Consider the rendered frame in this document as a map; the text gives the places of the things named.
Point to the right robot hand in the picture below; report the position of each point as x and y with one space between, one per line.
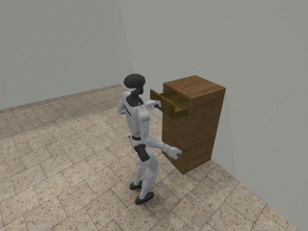
173 152

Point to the robot left upper arm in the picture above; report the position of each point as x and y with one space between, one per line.
121 108

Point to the robot right forearm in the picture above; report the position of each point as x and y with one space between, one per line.
153 143

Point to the humanoid robot head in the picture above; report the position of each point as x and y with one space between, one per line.
134 81

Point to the robot right upper arm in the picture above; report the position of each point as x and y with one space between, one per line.
143 117

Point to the cabinet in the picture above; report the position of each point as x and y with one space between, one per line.
195 133

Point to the drawer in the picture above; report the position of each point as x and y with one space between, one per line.
173 104

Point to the left robot hand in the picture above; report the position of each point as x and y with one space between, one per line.
151 103

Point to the left robot shin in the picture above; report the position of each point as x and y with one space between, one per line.
139 173

